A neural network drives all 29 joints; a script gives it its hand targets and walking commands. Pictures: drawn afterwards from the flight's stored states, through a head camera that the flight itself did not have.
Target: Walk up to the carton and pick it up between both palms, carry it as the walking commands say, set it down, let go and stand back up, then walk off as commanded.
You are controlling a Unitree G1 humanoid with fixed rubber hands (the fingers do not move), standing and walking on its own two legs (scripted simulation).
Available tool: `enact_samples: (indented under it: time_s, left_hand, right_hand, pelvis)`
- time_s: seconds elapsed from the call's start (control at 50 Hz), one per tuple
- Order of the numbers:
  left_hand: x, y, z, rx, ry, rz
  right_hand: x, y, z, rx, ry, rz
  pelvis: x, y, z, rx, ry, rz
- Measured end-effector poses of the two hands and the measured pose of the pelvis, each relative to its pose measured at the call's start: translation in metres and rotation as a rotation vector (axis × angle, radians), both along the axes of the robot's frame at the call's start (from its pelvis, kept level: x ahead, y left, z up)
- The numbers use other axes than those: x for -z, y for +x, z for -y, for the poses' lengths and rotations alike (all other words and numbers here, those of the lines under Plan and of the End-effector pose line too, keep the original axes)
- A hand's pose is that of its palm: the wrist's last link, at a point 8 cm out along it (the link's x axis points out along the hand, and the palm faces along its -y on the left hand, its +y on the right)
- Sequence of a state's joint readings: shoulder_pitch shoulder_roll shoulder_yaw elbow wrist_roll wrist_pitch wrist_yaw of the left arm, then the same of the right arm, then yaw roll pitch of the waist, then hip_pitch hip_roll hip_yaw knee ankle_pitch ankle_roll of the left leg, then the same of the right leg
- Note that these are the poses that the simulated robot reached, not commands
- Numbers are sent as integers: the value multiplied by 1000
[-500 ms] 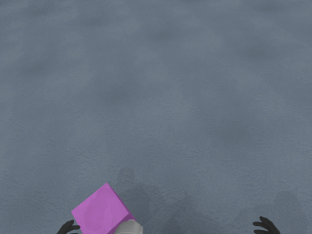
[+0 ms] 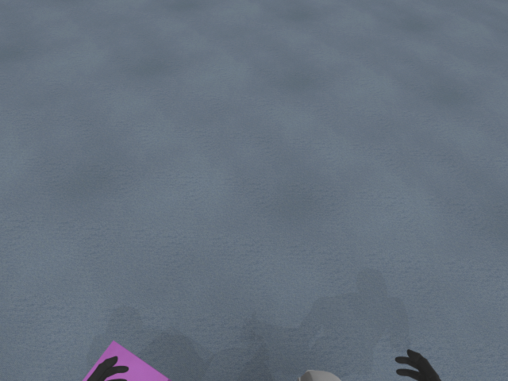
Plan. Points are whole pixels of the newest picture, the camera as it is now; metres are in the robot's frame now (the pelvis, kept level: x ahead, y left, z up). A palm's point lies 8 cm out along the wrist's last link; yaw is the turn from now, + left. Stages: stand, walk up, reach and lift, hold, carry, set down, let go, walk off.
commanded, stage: walk off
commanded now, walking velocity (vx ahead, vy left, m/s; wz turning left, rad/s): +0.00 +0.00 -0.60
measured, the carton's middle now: out of the picture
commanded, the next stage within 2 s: stand in 1.26 s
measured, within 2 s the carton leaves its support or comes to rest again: neither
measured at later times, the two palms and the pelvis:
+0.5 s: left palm (122, 373) +0.15 +0.23 -0.10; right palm out of the picture +0.07 -0.31 -0.10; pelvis +0.00 -0.02 +0.00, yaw -16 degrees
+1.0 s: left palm (208, 305) +0.26 +0.10 -0.10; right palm out of the picture -0.12 -0.29 -0.13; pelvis -0.02 -0.02 -0.02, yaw -36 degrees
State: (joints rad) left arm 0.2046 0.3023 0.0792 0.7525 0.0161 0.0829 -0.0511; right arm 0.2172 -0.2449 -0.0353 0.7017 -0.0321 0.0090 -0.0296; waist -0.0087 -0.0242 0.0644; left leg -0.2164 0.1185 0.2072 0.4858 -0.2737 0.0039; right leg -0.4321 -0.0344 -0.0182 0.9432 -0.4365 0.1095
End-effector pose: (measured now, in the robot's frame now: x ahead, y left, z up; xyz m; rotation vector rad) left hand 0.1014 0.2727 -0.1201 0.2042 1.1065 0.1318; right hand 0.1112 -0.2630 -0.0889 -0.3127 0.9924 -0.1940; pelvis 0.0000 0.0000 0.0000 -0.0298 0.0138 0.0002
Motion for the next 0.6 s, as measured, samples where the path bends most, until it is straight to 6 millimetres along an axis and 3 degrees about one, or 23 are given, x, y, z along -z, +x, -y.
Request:
enact_samples:
  time_s: [0.12,0.2,0.38,0.52,0.6]
  left_hand:
    - [-13,66,43,155,44,122]
    - [-26,76,60,203,88,150]
    - [-31,55,60,221,120,67]
    - [-12,49,43,256,91,12]
    - [5,62,36,290,58,11]
  right_hand:
    - [34,-55,42,137,43,-76]
    - [44,-77,58,199,70,-117]
    - [26,-61,61,221,87,-36]
    - [11,-42,47,248,56,54]
    - [3,-49,33,281,6,91]
  pelvis:
    - [15,0,22,85,25,-1]
    - [13,-2,32,125,37,1]
    - [0,-6,36,221,59,-2]
    - [5,-4,19,300,50,-6]
    - [11,-1,4,354,38,-2]
